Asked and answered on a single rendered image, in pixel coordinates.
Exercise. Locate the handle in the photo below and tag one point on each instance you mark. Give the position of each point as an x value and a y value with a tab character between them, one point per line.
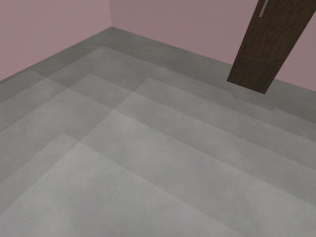
263	9

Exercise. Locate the cupboard door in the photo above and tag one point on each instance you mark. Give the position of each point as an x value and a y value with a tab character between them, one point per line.
271	36

